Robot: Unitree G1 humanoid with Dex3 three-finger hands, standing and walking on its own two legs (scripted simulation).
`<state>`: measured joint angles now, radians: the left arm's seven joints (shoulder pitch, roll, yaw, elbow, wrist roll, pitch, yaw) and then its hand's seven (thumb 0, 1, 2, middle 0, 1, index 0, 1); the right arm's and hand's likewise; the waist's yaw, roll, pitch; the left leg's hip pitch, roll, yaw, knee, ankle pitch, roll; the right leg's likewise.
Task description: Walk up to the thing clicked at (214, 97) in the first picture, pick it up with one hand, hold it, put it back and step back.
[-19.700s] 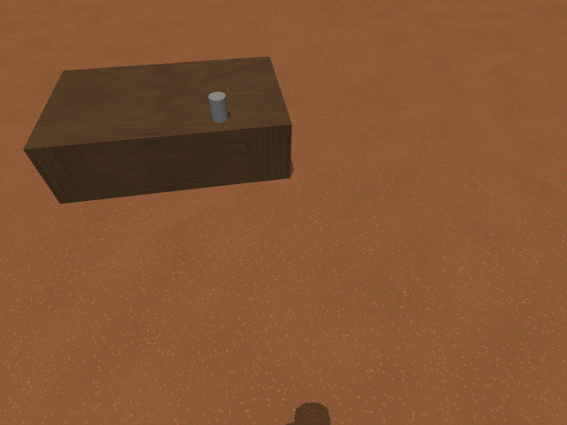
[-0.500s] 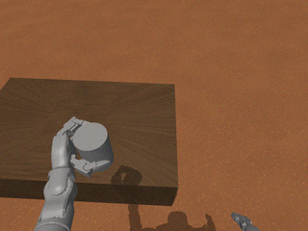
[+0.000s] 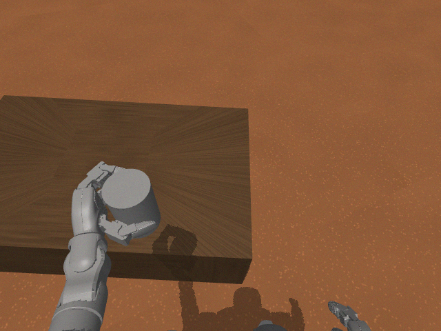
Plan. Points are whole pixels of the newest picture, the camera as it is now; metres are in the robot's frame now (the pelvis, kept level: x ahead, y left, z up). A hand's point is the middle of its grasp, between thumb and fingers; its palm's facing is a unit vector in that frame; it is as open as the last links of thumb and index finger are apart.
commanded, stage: crouch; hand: left
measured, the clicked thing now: (134, 205) +0.34 +0.15 +0.03
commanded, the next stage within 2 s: lower in 1.18 s
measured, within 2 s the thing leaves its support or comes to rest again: neither
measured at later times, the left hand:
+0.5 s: hand (136, 198) +0.45 +0.20 -0.13, palm faces +0.21 -0.98 -0.04, open 11.1 cm
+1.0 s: hand (140, 202) +0.47 +0.20 -0.19, palm faces +0.21 -0.98 -0.03, open 11.1 cm
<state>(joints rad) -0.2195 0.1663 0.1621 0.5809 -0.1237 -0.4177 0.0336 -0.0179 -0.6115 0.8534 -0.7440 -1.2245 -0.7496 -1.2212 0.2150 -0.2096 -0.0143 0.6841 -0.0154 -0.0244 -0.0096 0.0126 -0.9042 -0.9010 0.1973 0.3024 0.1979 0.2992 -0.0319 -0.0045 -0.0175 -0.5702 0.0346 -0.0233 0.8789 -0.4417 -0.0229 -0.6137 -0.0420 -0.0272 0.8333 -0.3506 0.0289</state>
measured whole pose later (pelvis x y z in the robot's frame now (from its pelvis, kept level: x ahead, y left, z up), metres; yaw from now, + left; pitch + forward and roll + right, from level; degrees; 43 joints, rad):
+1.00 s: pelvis -0.05 +0.00 -0.20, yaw -1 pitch +34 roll -3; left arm -0.88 0.47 0.46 1.15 -0.04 -0.57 -0.04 -0.02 -0.61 0.85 -0.76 -1.19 -0.77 -1.18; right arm 0.22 -0.26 0.03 0.70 -0.07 0.02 0.04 0.01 -0.94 -0.91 0.20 0.30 0.20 0.30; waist -0.18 0.02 -0.16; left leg -1.67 0.02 -0.08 1.75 -0.67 -0.03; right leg -1.70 -0.05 -0.03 1.66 -0.54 0.03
